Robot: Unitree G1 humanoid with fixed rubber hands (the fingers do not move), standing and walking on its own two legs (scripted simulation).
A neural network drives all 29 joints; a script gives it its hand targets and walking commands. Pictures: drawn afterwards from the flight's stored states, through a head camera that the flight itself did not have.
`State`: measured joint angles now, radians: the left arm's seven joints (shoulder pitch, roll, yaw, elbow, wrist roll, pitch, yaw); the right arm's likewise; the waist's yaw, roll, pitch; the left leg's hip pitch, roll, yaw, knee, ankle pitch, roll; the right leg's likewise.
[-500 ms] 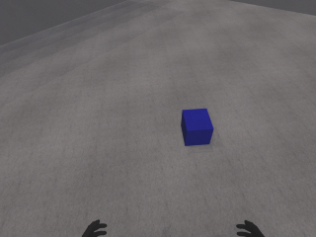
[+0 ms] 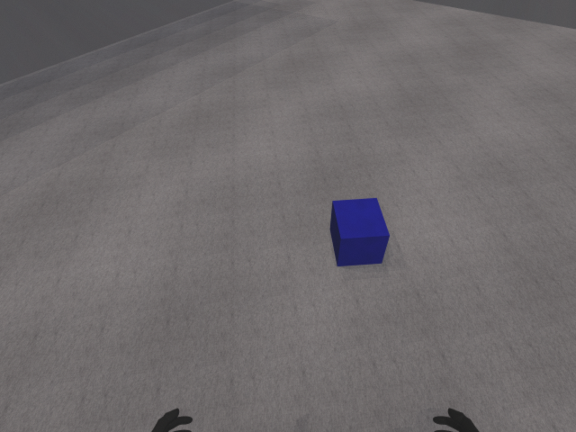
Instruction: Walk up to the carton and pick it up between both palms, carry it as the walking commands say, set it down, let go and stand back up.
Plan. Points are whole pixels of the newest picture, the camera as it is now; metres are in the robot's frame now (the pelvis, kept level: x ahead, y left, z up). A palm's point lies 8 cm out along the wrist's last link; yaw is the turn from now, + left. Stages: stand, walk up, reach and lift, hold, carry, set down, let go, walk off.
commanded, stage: stand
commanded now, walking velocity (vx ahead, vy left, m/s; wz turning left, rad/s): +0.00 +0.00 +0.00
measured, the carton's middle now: (357, 232) +1.03 -0.23 -0.67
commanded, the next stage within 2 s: walk up in 1.04 s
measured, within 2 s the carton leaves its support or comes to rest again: neither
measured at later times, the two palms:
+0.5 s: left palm out of the picture +0.10 +0.23 -0.10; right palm out of the picture +0.11 -0.23 -0.10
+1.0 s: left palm out of the picture +0.07 +0.23 -0.11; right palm out of the picture +0.07 -0.23 -0.11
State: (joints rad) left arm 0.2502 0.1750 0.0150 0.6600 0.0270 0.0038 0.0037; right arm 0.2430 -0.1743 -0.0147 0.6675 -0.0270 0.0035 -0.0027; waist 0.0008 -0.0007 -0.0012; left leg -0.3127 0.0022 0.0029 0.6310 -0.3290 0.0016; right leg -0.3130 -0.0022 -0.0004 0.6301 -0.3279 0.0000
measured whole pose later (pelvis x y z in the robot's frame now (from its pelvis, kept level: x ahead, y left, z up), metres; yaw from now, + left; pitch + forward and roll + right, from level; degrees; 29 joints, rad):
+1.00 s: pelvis +0.00 +0.00 +0.01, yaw +0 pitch +0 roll +0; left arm 0.28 0.17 0.04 0.81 0.02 0.00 0.02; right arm 0.27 -0.17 -0.04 0.81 -0.02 0.00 -0.02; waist 0.00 0.00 0.01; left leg -0.26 0.00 0.00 0.55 -0.29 0.00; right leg -0.26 0.00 0.00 0.55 -0.29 0.00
